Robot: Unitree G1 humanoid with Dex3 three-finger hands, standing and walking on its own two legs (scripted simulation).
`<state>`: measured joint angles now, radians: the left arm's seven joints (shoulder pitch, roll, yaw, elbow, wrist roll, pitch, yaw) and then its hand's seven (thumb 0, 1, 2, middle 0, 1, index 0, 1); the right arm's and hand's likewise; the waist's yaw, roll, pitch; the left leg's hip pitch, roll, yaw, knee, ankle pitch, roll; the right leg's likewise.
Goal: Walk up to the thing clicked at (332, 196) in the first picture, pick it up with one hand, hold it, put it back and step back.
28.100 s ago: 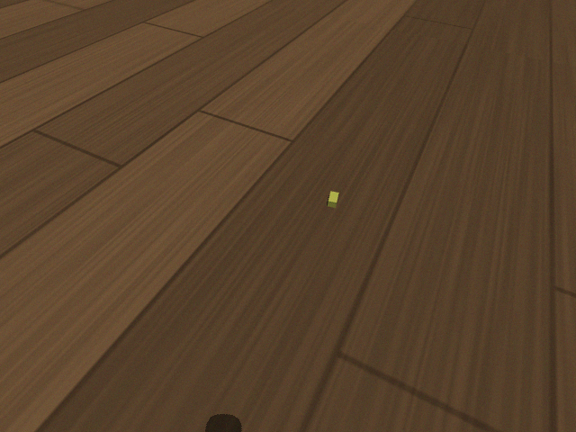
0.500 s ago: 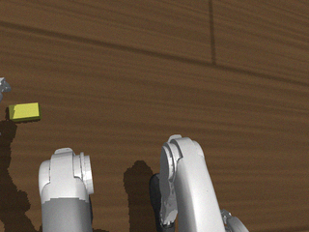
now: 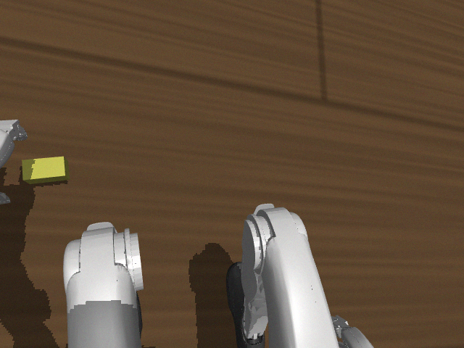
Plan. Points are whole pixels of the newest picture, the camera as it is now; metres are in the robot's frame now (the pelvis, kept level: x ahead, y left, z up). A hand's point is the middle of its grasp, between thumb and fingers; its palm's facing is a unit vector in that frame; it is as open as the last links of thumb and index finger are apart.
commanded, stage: approach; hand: left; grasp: from above
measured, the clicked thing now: (46, 170) +0.46 +0.31 -0.30
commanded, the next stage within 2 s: close in in 0.58 s
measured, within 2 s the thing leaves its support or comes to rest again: neither
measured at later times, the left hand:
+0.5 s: hand (49, 147) +0.47 +0.27 -0.18, palm faces -0.41 -0.07 -0.91, open 12.0 cm
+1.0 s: hand (26, 168) +0.43 +0.31 -0.20, palm faces -0.45 -0.10 -0.89, open 12.1 cm
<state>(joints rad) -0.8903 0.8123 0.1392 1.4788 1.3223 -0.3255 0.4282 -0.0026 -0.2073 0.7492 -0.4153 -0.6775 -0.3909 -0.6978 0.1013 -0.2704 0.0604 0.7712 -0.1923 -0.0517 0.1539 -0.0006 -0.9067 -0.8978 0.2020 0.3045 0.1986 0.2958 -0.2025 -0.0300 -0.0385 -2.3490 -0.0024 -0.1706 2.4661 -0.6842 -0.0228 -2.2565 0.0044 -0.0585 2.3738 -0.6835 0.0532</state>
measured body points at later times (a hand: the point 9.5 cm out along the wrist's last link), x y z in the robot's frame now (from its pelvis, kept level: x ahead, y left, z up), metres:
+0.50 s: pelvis +0.00 +0.00 +0.00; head +0.24 +0.06 +0.37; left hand +0.49 +0.27 -0.13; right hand +0.02 -0.27 -0.10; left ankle +0.07 +0.13 -0.28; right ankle +0.10 -0.13 -0.28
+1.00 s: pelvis +0.00 +0.01 -0.01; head +0.23 +0.11 +0.36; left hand +0.45 +0.31 -0.15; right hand +0.09 -0.27 -0.08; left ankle +0.07 +0.13 -0.28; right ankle +0.10 -0.13 -0.28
